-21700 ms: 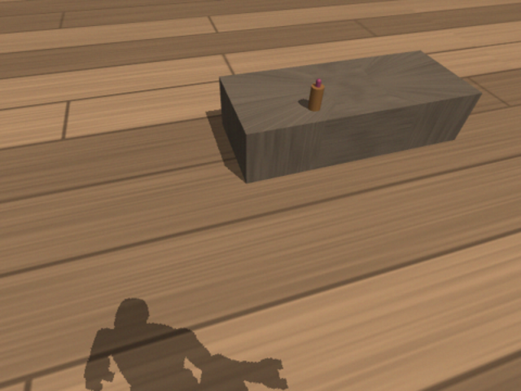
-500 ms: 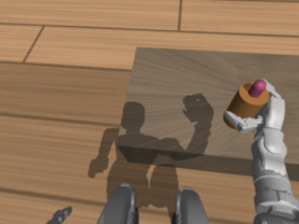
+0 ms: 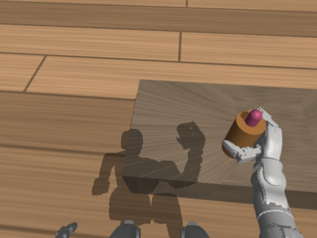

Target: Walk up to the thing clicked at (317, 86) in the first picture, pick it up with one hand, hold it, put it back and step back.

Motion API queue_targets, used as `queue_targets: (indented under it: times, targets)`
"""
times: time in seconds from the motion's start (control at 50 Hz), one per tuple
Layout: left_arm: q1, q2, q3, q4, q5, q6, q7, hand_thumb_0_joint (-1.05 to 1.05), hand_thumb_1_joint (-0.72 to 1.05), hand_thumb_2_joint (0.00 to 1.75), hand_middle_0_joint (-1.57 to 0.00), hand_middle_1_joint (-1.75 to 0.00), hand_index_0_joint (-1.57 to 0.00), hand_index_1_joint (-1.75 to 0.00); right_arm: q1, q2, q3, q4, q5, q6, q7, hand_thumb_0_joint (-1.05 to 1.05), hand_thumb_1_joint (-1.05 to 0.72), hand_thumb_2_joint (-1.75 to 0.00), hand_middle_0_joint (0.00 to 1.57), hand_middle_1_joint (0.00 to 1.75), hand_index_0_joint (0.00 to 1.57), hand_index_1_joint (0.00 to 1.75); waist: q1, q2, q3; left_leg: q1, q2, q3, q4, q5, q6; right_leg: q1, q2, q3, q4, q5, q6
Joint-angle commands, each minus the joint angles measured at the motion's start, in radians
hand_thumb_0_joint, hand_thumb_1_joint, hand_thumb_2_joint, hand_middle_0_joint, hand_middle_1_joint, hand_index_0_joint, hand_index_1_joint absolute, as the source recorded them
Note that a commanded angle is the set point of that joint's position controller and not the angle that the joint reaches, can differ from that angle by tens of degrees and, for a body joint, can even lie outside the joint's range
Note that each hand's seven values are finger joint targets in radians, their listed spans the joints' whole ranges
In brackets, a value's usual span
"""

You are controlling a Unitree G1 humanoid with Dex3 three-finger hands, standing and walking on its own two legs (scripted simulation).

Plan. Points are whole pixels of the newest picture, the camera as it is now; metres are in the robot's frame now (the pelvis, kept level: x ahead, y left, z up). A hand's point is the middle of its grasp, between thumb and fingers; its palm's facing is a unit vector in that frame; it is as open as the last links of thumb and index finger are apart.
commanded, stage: lift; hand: right
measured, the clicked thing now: (244, 132) +0.37 -0.19 +0.05
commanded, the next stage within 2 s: hold in 0.56 s
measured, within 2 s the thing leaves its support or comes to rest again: neither
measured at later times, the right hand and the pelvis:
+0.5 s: hand (243, 130) +0.37 -0.18 +0.06, palm faces +0.21 +0.98 -0.01, open 9.8 cm; pelvis +0.02 +0.00 +0.03, yaw +0 degrees
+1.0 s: hand (248, 132) +0.36 -0.18 +0.07, palm faces +0.22 +0.98 +0.00, open 9.8 cm; pelvis +0.02 +0.00 +0.04, yaw +0 degrees
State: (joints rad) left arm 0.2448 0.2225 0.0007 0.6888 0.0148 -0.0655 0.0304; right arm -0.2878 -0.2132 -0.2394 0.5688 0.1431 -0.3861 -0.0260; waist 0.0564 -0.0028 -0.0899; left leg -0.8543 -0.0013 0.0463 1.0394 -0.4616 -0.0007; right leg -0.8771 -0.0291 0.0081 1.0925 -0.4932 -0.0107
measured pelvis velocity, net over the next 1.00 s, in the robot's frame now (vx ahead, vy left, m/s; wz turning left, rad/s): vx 0.02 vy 0.00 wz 0.00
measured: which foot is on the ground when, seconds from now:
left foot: down 0.00-1.00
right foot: down 0.00-1.00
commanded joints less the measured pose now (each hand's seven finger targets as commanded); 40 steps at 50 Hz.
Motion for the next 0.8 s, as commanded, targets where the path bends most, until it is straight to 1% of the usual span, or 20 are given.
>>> queue_targets:
  times: [0.0,0.08,0.1,0.18,0.2,0.22,0.26,0.38,0.4,0.42,0.46,0.48,0.52,0.54,0.62,0.7,0.72,0.74,0.76,0.78]
  targets:
    - [0.039,0.142,0.057,-0.097,-0.003,-0.036,0.014,0.00,0.89,0.90,-0.19,-0.30,-0.19,-0.30,-0.355,-0.151,-0.016,-0.321,0.015,-0.121,0.000,0.00,-0.07,-1.35,1.31,1.49,1.36,1.49,0.000,-0.072,-0.380,0.239,-0.018,-0.023,-0.163,0.265,0.021,0.275,0.014,0.014,-0.194,0.250,-0.001]
    - [0.035,0.137,0.055,-0.097,-0.003,-0.035,0.014,0.00,0.89,0.90,-0.19,-0.30,-0.20,-0.30,-0.336,-0.144,-0.010,-0.336,0.016,-0.125,-0.002,0.00,-0.05,-1.35,1.31,1.49,1.36,1.49,-0.007,-0.083,-0.385,0.275,-0.017,-0.022,-0.183,0.294,0.020,0.317,0.014,0.013,-0.213,0.284,0.002]
    - [0.045,0.140,0.060,-0.097,-0.002,-0.035,0.016,0.00,0.90,0.90,-0.19,-0.31,-0.20,-0.30,-0.307,-0.143,-0.018,-0.347,0.020,-0.127,-0.002,0.00,-0.06,-1.35,1.31,1.49,1.36,1.49,-0.007,-0.064,-0.413,0.297,-0.017,-0.022,-0.183,0.336,0.017,0.337,0.013,0.013,-0.210,0.327,0.000]
    - [0.053,0.130,0.055,-0.090,-0.002,-0.028,0.019,0.00,0.90,0.90,-0.19,-0.30,-0.20,-0.30,-0.288,-0.132,-0.020,-0.330,0.018,-0.121,-0.013,0.00,-0.05,-1.34,1.31,1.49,1.36,1.49,-0.005,-0.056,-0.396,0.328,-0.013,-0.026,-0.194,0.400,0.015,0.358,0.013,0.008,-0.215,0.394,-0.002]
    - [0.047,0.129,0.055,-0.091,-0.002,-0.027,0.020,0.00,0.90,0.90,-0.19,-0.30,-0.20,-0.30,-0.305,-0.129,-0.010,-0.349,0.020,-0.123,-0.012,0.00,-0.05,-1.33,1.30,1.48,1.35,1.48,0.001,-0.053,-0.380,0.319,-0.016,-0.025,-0.202,0.383,0.016,0.355,0.011,0.009,-0.225,0.381,-0.003]
    - [0.044,0.132,0.056,-0.092,-0.002,-0.025,0.020,0.00,0.90,0.90,-0.19,-0.31,-0.20,-0.30,-0.299,-0.141,-0.023,-0.340,0.017,-0.122,-0.016,0.00,-0.06,-1.33,1.30,1.48,1.35,1.48,-0.006,-0.062,-0.365,0.326,-0.013,-0.028,-0.211,0.373,0.016,0.352,0.013,0.006,-0.234,0.366,-0.003]
    - [0.038,0.125,0.055,-0.094,-0.003,-0.024,0.020,0.00,0.90,0.89,-0.19,-0.31,-0.20,-0.30,-0.296,-0.134,-0.014,-0.347,0.014,-0.123,-0.019,0.00,-0.07,-1.34,1.30,1.48,1.35,1.48,-0.013,-0.048,-0.349,0.338,-0.013,-0.025,-0.223,0.350,0.016,0.347,0.014,0.007,-0.250,0.339,-0.004]
    - [0.035,0.131,0.057,-0.096,-0.003,-0.020,0.019,0.00,0.90,0.89,-0.20,-0.31,-0.20,-0.30,-0.284,-0.115,0.010,-0.350,0.010,-0.121,-0.018,0.00,-0.07,-1.33,1.29,1.47,1.34,1.47,-0.011,-0.073,-0.350,0.328,-0.016,-0.023,-0.238,0.354,0.020,0.418,0.007,0.011,-0.276,0.378,0.006]
    - [0.036,0.123,0.055,-0.098,-0.003,-0.020,0.018,0.00,0.90,0.89,-0.20,-0.31,-0.20,-0.31,-0.268,-0.103,0.028,-0.356,0.009,-0.121,-0.015,0.00,-0.06,-1.33,1.29,1.47,1.34,1.47,-0.011,-0.071,-0.342,0.349,-0.014,-0.023,-0.241,0.375,0.018,0.412,0.010,0.006,-0.276,0.389,0.005]
    - [0.042,0.129,0.060,-0.097,-0.003,-0.021,0.018,0.00,0.90,0.89,-0.20,-0.31,-0.20,-0.30,-0.282,-0.115,0.011,-0.371,0.011,-0.122,-0.019,0.00,-0.08,-1.33,1.29,1.47,1.34,1.47,-0.012,-0.053,-0.365,0.365,-0.014,-0.021,-0.242,0.394,0.016,0.424,0.009,0.010,-0.277,0.409,0.004]
    - [0.043,0.129,0.062,-0.096,-0.003,-0.020,0.020,0.00,0.90,0.89,-0.20,-0.31,-0.20,-0.31,-0.283,-0.119,0.006,-0.384,0.015,-0.117,-0.020,0.00,-0.07,-1.33,1.29,1.47,1.34,1.47,-0.011,-0.051,-0.368,0.378,-0.013,-0.024,-0.247,0.423,0.015,0.432,0.009,0.007,-0.277,0.443,0.004]
    - [0.036,0.118,0.051,-0.099,-0.003,-0.019,0.017,0.00,0.90,0.89,-0.20,-0.31,-0.20,-0.31,-0.248,-0.107,0.016,-0.371,0.014,-0.113,-0.022,0.00,-0.04,-1.33,1.29,1.47,1.33,1.47,-0.021,-0.070,-0.349,0.384,-0.012,-0.022,-0.250,0.413,0.017,0.428,0.011,0.005,-0.285,0.435,0.005]
    - [0.031,0.120,0.055,-0.099,-0.004,-0.018,0.019,0.00,0.90,0.89,-0.20,-0.31,-0.20,-0.31,-0.283,-0.094,0.024,-0.380,0.017,-0.115,-0.025,0.00,-0.06,-1.33,1.28,1.46,1.33,1.46,-0.010,-0.046,-0.336,0.370,-0.013,-0.022,-0.259,0.398,0.016,0.434,0.009,0.007,-0.290,0.419,0.003]
    - [0.028,0.120,0.054,-0.095,-0.005,-0.019,0.018,0.00,0.90,0.89,-0.20,-0.31,-0.20,-0.31,-0.271,-0.107,0.005,-0.362,0.017,-0.116,-0.030,0.00,-0.06,-1.33,1.29,1.46,1.33,1.46,-0.020,-0.058,-0.323,0.375,-0.011,-0.023,-0.260,0.392,0.017,0.425,0.010,0.004,-0.294,0.410,0.005]
    - [0.023,0.120,0.053,-0.104,-0.005,-0.014,0.016,0.00,0.90,0.89,-0.20,-0.31,-0.21,-0.31,-0.263,-0.104,0.028,-0.395,0.011,-0.119,-0.030,0.00,-0.05,-1.33,1.28,1.46,1.32,1.46,-0.029,-0.073,-0.326,0.386,-0.012,-0.020,-0.272,0.376,0.018,0.452,0.009,0.009,-0.316,0.411,0.009]
    - [0.009,0.124,0.055,-0.111,-0.005,-0.015,0.019,0.00,0.90,0.90,-0.21,-0.31,-0.21,-0.31,-0.268,-0.099,0.028,-0.396,0.009,-0.115,-0.039,0.00,-0.05,-1.29,1.26,1.42,1.30,1.42,-0.025,-0.059,-0.313,0.394,-0.011,-0.023,-0.286,0.353,0.017,0.445,0.012,0.004,-0.327,0.358,0.006]
    - [0.016,0.133,0.064,-0.105,-0.005,-0.017,0.020,0.00,0.89,0.90,-0.21,-0.31,-0.21,-0.31,-0.225,-0.076,0.043,-0.351,0.008,-0.109,-0.035,0.00,-0.03,-1.29,1.26,1.43,1.30,1.43,-0.023,-0.049,-0.316,0.401,-0.011,-0.020,-0.288,0.364,0.014,0.451,0.013,0.005,-0.328,0.371,0.005]
    - [0.007,0.118,0.051,-0.115,-0.007,-0.017,0.017,0.00,0.90,0.90,-0.21,-0.31,-0.21,-0.31,-0.276,-0.093,0.030,-0.404,0.014,-0.114,-0.040,0.00,-0.03,-1.29,1.26,1.43,1.30,1.43,-0.023,-0.035,-0.307,0.398,-0.013,-0.018,-0.293,0.353,0.015,0.444,0.010,0.008,-0.335,0.360,0.004]
    - [0.015,0.135,0.064,-0.108,-0.006,-0.017,0.018,0.00,0.89,0.90,-0.21,-0.31,-0.21,-0.31,-0.229,-0.085,0.039,-0.370,0.007,-0.109,-0.040,0.00,-0.03,-1.30,1.27,1.44,1.31,1.44,-0.028,-0.049,-0.316,0.401,-0.011,-0.018,-0.289,0.363,0.016,0.462,0.011,0.008,-0.334,0.376,0.008]
    - [0.009,0.118,0.051,-0.111,-0.007,-0.015,0.018,0.00,0.89,0.90,-0.21,-0.31,-0.21,-0.31,-0.268,-0.102,0.032,-0.420,0.009,-0.113,-0.041,0.00,-0.03,-1.29,1.26,1.43,1.31,1.43,-0.032,-0.065,-0.316,0.408,-0.009,-0.020,-0.293,0.369,0.016,0.467,0.012,0.005,-0.334,0.380,0.008]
